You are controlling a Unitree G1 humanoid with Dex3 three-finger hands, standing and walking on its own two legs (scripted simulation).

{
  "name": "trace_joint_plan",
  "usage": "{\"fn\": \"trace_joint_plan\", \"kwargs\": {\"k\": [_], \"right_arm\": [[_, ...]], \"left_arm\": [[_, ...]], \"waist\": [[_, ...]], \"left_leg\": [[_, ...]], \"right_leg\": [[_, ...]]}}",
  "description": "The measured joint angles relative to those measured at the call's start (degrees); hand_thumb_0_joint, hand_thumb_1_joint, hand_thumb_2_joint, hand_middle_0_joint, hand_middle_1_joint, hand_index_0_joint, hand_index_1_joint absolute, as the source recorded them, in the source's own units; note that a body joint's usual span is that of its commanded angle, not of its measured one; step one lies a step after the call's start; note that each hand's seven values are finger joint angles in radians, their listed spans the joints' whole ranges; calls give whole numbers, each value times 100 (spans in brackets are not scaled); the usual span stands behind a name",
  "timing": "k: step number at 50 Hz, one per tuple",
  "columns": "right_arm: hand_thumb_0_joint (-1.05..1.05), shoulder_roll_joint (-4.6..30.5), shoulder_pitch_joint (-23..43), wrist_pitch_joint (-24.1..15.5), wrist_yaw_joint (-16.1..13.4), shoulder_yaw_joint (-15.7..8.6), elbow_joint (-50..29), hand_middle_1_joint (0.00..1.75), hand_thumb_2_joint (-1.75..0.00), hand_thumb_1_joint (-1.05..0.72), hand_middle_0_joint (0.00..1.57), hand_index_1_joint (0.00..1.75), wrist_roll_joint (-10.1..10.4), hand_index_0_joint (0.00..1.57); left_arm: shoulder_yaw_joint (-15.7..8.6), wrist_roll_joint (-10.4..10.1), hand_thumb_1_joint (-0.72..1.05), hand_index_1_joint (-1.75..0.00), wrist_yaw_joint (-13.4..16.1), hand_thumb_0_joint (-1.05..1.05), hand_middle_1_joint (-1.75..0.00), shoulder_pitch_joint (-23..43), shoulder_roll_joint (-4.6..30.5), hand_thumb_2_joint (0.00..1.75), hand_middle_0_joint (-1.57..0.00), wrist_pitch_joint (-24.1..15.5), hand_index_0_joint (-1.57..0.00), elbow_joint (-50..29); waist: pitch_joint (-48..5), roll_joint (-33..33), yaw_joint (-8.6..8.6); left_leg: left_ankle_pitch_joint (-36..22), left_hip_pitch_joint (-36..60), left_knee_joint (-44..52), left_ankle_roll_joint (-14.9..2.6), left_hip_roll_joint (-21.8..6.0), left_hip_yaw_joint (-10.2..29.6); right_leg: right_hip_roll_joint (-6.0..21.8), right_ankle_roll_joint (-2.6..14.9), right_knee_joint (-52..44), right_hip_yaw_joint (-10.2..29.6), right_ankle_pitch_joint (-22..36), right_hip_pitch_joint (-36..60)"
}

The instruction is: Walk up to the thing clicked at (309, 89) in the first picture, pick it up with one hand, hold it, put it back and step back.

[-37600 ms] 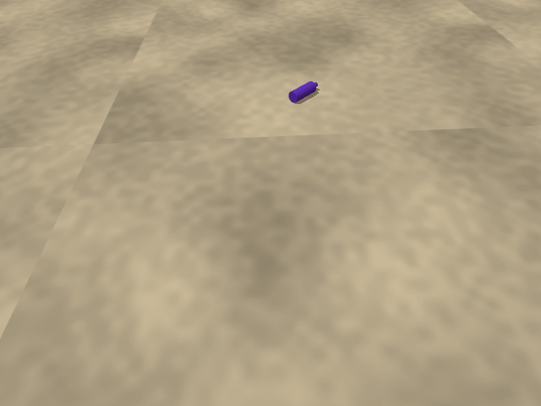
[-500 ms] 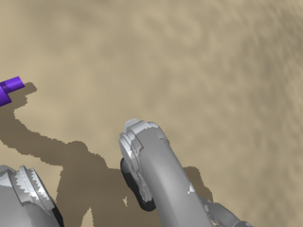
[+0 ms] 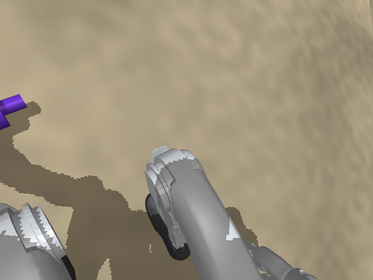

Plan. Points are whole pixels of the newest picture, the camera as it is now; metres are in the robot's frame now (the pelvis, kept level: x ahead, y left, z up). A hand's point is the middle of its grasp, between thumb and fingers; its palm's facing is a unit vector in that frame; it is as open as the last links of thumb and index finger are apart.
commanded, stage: close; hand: left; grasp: from above
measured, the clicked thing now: out of the picture +0.47 +0.28 -0.27
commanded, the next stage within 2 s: settle in 0.68 s
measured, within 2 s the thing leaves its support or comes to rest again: leaves its support in 1.10 s
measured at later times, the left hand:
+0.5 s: hand out of the picture +0.45 +0.30 -0.24, palm faces -0.40 -0.18 -0.90, open 10.6 cm
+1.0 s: hand out of the picture +0.45 +0.31 -0.24, palm faces -0.41 -0.18 -0.90, open 10.4 cm
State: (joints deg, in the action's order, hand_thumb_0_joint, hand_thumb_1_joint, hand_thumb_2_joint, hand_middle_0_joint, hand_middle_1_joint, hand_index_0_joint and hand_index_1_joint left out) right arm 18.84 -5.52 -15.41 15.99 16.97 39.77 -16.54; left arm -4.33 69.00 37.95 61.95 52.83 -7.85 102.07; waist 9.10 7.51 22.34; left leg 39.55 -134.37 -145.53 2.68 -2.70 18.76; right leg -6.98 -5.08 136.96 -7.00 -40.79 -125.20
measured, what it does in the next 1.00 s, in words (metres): stands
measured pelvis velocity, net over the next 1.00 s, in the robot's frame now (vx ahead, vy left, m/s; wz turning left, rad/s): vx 0.00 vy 0.00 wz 0.00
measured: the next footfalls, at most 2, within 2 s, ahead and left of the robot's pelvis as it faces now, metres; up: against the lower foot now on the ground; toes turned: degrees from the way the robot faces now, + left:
none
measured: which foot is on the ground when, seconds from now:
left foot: down 0.00-1.00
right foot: down 0.00-1.00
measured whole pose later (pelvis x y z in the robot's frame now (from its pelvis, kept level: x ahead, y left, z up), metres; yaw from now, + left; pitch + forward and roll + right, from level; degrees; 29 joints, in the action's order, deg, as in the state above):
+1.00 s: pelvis +0.00 +0.00 +0.01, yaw +0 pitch +27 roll -14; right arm 18.5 -6.8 -13.6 14.8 17.7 39.1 -16.1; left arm -2.4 66.5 35.0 61.5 52.4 -5.9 98.7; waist 8.6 7.4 22.3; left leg 39.4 -134.0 -144.3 2.7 -2.8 18.7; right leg -6.6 -4.8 135.6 -7.3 -40.4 -124.9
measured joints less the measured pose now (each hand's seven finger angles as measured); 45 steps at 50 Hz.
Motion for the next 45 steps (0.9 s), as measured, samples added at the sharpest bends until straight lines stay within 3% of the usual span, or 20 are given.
{"fn": "trace_joint_plan", "kwargs": {"k": [19,45], "right_arm": [[0,8,-108,43,-20,16,-1,30,-90,-90,20,29,48,20],[0,-16,-75,151,-126,104,-112,30,-90,-91,20,29,26,20]], "left_arm": [[113,-194,0,-62,-54,0,-66,-28,-1,49,-56,81,-57,-108],[193,-250,1,-46,-114,0,-50,8,27,38,-68,137,-69,-152]], "waist": [[-14,-2,7],[-26,9,31]], "left_leg": [[11,33,75,8,-35,6],[-10,36,111,-12,-35,5]], "right_leg": [[-4,-25,-86,-16,34,9],[9,-1,-142,-32,56,32]]}}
